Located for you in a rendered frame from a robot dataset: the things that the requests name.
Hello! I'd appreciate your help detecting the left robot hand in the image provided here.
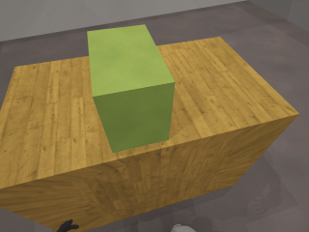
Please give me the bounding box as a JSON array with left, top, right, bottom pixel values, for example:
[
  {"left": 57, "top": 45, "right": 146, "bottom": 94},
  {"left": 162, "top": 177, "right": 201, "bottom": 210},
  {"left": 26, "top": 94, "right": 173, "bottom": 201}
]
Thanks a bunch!
[{"left": 57, "top": 219, "right": 79, "bottom": 232}]

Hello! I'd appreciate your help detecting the carton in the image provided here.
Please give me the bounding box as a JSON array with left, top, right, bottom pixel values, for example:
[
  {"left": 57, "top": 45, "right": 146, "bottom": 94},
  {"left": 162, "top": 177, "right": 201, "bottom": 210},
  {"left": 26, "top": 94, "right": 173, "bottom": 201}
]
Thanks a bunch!
[{"left": 87, "top": 24, "right": 176, "bottom": 153}]

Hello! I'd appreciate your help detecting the pedestal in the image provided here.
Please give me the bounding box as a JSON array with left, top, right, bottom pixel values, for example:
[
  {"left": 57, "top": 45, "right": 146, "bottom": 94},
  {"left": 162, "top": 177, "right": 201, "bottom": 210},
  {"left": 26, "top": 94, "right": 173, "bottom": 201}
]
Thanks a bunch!
[{"left": 0, "top": 37, "right": 299, "bottom": 232}]

